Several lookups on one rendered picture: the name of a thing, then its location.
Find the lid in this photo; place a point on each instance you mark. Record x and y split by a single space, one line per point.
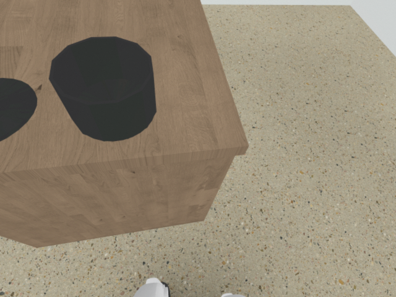
18 102

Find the left robot thigh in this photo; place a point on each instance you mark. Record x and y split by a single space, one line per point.
152 290

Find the table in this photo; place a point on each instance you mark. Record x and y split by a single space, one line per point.
58 185

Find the pot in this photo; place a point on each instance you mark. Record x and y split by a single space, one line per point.
107 86

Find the robot left shin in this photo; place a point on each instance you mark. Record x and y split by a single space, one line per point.
153 280

